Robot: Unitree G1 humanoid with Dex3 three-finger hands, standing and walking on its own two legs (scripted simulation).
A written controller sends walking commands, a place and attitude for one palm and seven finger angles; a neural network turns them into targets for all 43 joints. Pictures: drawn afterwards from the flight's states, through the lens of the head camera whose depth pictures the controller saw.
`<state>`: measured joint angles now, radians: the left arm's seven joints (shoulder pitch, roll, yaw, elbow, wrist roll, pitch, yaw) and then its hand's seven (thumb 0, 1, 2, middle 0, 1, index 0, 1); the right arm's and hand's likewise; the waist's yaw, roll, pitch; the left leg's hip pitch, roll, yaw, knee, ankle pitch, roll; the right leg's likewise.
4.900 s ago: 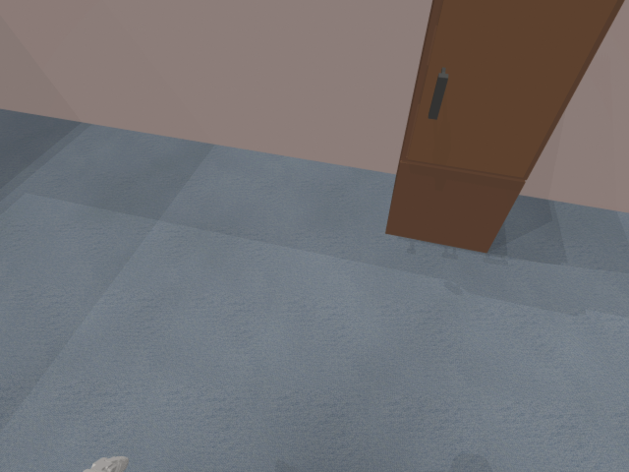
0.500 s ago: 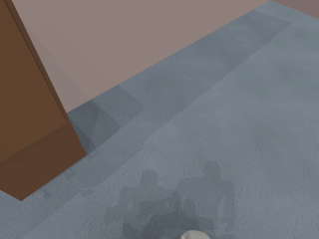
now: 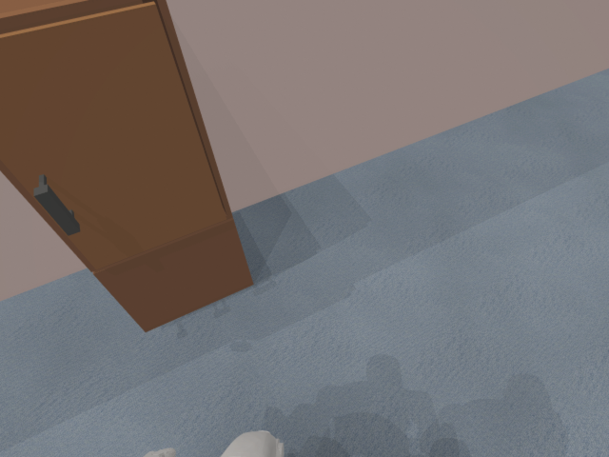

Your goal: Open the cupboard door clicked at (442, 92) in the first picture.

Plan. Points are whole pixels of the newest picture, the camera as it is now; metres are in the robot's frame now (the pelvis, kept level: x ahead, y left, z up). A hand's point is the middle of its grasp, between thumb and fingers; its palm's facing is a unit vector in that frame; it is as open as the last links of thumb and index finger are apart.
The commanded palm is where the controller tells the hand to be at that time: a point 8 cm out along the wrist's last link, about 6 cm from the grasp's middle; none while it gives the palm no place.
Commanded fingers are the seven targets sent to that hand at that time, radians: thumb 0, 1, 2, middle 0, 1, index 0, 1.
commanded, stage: turn to face it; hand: left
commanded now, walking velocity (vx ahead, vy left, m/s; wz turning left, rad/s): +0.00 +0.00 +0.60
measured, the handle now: (57, 204) +0.62 +0.58 -0.08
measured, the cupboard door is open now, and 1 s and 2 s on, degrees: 0 0 0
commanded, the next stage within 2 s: take the last steps up to it in 0.70 s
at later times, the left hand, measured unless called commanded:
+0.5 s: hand out of the picture -0.01 +0.26 -0.16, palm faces +0.32 -0.90 -0.30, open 7.4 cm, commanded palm none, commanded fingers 0.00 0.90 0.90 -0.20 -0.30 -0.20 -0.30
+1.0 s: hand out of the picture -0.10 +0.18 -0.16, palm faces +0.51 -0.83 -0.23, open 7.3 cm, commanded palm none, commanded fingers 0.00 0.90 0.90 -0.20 -0.30 -0.20 -0.30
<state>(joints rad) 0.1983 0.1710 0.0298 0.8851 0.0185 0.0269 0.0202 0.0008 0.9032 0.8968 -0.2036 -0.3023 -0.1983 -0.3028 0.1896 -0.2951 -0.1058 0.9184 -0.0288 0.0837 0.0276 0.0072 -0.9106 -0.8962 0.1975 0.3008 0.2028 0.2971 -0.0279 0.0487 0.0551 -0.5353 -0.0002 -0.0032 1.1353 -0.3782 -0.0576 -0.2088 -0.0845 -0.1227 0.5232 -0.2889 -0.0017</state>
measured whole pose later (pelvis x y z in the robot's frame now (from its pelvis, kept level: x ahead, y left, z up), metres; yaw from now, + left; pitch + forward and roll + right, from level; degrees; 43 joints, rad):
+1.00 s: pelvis -0.02 +0.00 +0.00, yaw +27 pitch -1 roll +1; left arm 0.30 0.18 0.04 1.01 0.03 -0.01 0.01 0.00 0.91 0.90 -0.21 -0.30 -0.20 -0.30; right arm 0.21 -0.22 -0.06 1.02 -0.03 0.06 0.02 0.01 -0.91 -0.90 0.20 0.30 0.20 0.30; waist 0.04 0.00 0.04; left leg -0.28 0.05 0.06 0.75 -0.45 -0.03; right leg -0.20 -0.10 -0.20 0.46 -0.23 -0.01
